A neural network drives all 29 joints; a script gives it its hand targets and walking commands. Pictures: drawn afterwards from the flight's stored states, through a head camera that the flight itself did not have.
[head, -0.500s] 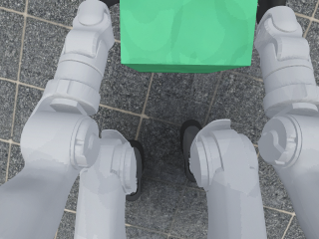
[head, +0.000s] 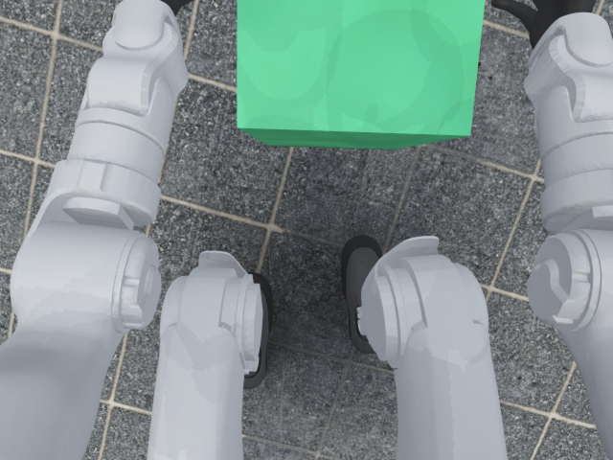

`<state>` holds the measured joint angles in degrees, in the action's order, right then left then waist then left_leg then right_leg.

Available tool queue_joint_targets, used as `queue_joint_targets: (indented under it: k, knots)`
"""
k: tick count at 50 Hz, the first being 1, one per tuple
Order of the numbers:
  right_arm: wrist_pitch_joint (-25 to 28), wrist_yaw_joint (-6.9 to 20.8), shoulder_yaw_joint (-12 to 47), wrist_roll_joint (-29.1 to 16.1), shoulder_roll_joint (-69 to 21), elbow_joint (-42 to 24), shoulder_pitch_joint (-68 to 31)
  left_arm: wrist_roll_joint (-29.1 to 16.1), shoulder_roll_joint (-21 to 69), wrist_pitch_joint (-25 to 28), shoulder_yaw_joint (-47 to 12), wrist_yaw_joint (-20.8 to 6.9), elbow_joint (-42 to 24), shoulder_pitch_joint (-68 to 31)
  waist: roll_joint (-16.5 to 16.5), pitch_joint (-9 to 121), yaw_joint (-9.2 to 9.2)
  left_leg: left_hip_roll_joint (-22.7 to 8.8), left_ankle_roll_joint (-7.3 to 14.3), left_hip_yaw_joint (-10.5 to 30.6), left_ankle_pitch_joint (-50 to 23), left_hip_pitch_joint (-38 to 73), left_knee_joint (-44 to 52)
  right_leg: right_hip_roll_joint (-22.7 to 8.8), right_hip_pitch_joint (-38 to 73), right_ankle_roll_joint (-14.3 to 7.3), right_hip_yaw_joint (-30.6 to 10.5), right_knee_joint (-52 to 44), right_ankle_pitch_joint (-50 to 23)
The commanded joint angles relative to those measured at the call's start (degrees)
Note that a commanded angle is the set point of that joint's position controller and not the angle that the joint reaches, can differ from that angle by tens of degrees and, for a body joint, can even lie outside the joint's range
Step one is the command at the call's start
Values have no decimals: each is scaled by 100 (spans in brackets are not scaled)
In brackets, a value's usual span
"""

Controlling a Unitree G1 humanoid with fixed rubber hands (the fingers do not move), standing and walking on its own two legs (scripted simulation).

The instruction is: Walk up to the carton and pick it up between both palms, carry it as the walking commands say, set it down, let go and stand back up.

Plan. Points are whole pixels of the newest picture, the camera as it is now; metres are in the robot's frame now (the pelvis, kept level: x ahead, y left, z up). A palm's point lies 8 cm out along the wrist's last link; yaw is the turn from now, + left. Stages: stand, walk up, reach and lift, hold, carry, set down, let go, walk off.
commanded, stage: set down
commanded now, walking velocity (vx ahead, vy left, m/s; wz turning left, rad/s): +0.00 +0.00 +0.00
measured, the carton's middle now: (344, 14) +0.58 -0.09 -0.24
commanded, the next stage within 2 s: let go in 1.04 s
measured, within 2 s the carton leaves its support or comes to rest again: neither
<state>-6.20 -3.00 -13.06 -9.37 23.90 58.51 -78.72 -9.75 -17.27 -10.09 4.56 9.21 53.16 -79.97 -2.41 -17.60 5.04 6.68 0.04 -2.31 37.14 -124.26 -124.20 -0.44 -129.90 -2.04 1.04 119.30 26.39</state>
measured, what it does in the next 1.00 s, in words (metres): rises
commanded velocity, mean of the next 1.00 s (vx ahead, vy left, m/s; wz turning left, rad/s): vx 0.00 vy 0.00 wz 0.00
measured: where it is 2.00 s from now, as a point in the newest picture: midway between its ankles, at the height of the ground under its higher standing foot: (307, 331)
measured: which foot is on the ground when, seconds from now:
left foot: down 0.00-1.00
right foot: down 0.00-1.00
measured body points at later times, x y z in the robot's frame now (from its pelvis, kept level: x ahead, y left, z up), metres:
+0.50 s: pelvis +0.02 +0.00 +0.12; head +0.34 -0.04 +0.44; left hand +0.59 +0.10 +0.02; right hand +0.53 -0.29 +0.02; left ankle +0.09 +0.10 -0.35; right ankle +0.14 -0.11 -0.35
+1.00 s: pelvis +0.05 -0.01 +0.27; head +0.34 -0.04 +0.61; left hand +0.59 +0.10 +0.17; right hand +0.53 -0.29 +0.17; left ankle +0.09 +0.10 -0.35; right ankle +0.14 -0.11 -0.35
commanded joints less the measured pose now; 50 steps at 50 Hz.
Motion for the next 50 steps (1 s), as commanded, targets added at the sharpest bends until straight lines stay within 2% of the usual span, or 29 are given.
queue_joint_targets:
  k: [1, 4, 9, 16, 26, 32, 38, 50]
  knots:
    - [-75, 16, -142, 63, 958, -1055, -1405, 63, -599, -70, 176, 25, -973, -1593, 97, 8336, 389, -7, -162, -71, -1274, 2543, 1466, 64, 5586, 217, -67, -903, -2012]
    - [-213, 76, -249, 213, 827, -1137, -1099, 179, -522, -180, 315, -24, -926, -1290, 146, 8040, 389, 13, -167, -82, -1192, 2343, 1753, 105, 5537, 215, -63, -1200, -1929]
    - [-320, 209, -361, 423, 533, -1132, -742, 412, -386, -224, 502, -135, -812, -923, 180, 7546, 265, 6, -173, -90, -1133, 2114, 2271, 158, 5512, 232, -87, -1716, -1859]
    - [-357, 287, -528, 628, 369, -1157, -592, 612, -337, -207, 637, -216, -827, -787, 129, 7435, 226, -1, -187, -92, -1139, 2350, 2933, 201, 5810, 249, -81, -2378, -1836]
    - [-423, 334, -630, 643, 392, -1616, -145, 695, -288, -260, 714, -272, -1290, -355, 99, 8098, 280, 35, -233, -59, -1652, 3370, 3951, 248, 6928, 288, -75, -3338, -2494]
    - [-411, 426, -565, 511, 354, -1815, 147, 709, -250, -256, 722, -338, -1530, -32, 109, 8229, 211, 11, -238, 21, -2068, 4048, 4681, 246, 7526, 295, -94, -4007, -2969]
    - [-301, 497, -582, 538, 226, -1636, 354, 772, -160, -163, 750, -440, -1388, 193, 99, 7844, 176, -41, -233, 92, -2170, 4523, 5507, 214, 7863, 293, -116, -4791, -3012]
    - [16, 568, -823, 1007, -164, -1154, 707, 1167, 108, 154, 1031, -589, -842, 586, 89, 6970, 156, -110, -244, 221, -2438, 5335, 6909, 171, 8609, 330, -158, -6184, -3121]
